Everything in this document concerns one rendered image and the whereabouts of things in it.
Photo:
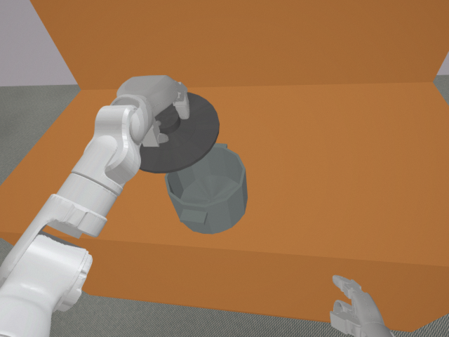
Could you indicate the table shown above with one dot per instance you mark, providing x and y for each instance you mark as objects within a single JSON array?
[{"x": 330, "y": 105}]

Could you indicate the robot left forearm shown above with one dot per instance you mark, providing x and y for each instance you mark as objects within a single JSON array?
[{"x": 110, "y": 160}]

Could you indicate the robot right forearm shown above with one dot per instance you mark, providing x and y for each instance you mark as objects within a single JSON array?
[{"x": 375, "y": 330}]

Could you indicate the robot right hand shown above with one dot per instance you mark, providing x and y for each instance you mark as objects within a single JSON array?
[{"x": 349, "y": 319}]

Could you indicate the knob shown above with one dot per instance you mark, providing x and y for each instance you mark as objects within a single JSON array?
[{"x": 170, "y": 120}]

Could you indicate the pot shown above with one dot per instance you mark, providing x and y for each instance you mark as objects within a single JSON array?
[{"x": 211, "y": 195}]

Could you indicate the lid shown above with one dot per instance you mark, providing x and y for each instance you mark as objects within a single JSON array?
[{"x": 190, "y": 143}]

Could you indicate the robot left hand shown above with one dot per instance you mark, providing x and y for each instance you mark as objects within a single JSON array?
[{"x": 159, "y": 92}]

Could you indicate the left robot upper arm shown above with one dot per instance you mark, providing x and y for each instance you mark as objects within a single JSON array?
[{"x": 48, "y": 277}]

